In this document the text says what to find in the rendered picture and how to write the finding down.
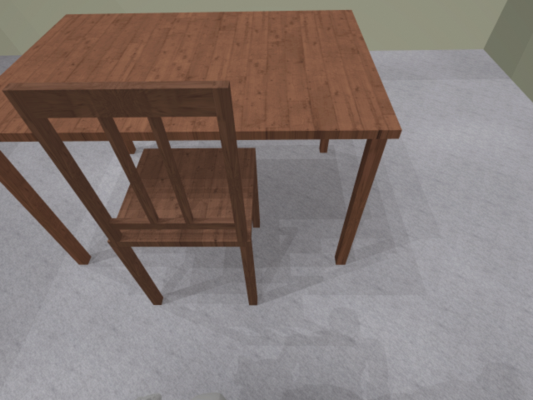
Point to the table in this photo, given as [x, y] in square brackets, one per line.
[293, 75]

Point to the chair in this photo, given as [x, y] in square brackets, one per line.
[177, 197]

